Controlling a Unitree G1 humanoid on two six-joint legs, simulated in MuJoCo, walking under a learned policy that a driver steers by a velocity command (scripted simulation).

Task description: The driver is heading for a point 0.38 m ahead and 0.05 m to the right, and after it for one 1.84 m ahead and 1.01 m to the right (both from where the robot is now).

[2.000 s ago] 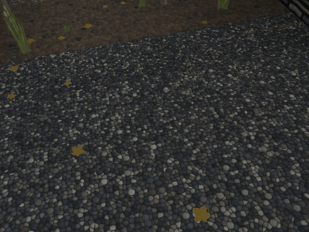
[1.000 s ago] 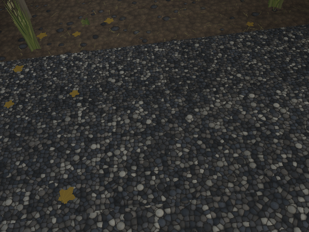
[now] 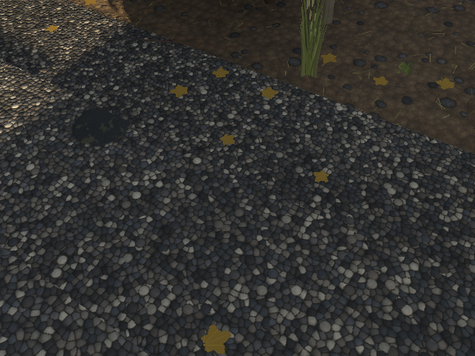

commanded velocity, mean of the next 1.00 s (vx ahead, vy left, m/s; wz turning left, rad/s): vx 0.12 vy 0.00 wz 0.07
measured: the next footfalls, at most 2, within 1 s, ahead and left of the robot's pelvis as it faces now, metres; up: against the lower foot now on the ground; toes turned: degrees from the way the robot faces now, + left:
left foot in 0.26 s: +0.04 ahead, +0.14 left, +0.00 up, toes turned -3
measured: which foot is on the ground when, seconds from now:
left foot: up 0.00-0.24, down 0.26-0.80, up 0.82-1.00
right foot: down 0.00-1.00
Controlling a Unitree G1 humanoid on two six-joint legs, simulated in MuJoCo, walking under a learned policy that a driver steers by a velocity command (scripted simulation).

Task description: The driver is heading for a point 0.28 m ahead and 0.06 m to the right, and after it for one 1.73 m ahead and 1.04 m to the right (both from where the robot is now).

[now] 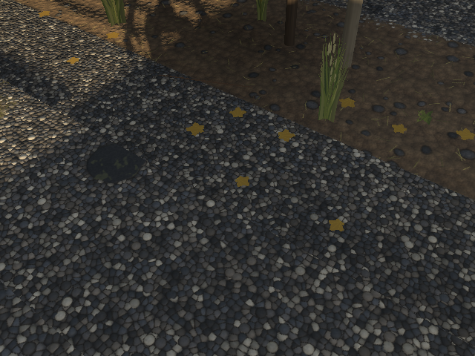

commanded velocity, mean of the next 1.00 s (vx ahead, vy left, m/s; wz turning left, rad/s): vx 0.15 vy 0.00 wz -0.40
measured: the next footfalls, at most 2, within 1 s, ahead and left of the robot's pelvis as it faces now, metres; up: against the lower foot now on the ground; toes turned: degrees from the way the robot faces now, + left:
left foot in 0.22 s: +0.25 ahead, +0.16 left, +0.00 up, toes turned +0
right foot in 0.68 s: +0.42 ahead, -0.05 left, -0.15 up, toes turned -18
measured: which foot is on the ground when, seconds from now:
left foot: up 0.00-0.20, down 0.22-0.68, up 0.70-1.00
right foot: down 0.00-0.26, up 0.28-0.66, down 0.68-1.00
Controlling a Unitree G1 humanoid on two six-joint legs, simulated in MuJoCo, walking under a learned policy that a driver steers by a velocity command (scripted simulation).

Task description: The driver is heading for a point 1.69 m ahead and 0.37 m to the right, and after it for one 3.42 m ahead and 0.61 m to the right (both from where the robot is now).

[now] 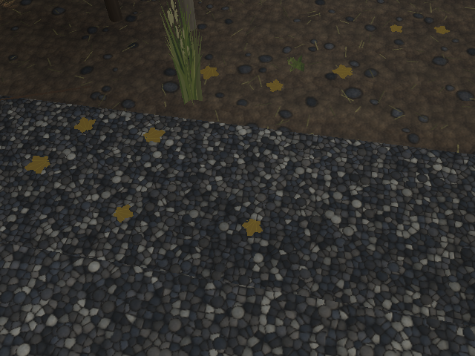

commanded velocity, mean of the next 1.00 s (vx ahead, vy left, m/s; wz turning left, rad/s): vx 0.00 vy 0.00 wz -0.47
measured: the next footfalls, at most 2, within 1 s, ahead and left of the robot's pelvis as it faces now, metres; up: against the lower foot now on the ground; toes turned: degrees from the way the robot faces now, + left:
left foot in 0.18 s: +0.10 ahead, +0.14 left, +0.00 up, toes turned -11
right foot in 0.64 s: +0.04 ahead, -0.05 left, +0.00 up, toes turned -24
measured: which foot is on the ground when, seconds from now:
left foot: up 0.00-0.16, down 0.18-0.64, up 0.66-1.00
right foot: down 0.00-0.18, up 0.20-0.62, down 0.64-1.00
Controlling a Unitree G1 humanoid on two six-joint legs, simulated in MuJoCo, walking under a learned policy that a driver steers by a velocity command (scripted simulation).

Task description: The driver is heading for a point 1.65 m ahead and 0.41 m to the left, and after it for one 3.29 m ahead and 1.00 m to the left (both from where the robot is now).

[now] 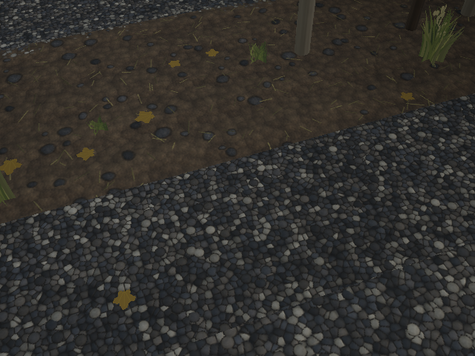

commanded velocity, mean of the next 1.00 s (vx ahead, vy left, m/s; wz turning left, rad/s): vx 0.37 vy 0.00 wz -0.03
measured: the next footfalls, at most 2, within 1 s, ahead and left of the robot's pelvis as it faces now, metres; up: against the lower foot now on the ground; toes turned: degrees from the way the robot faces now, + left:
left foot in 0.04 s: +0.05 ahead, +0.12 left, +0.00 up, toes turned +0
left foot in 0.58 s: +0.33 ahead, +0.15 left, +0.00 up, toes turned +2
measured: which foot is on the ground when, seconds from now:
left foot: up 0.00-0.02, down 0.04-0.24, up 0.26-0.56, down 0.58-1.00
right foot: down 0.00-0.58, up 0.60-1.00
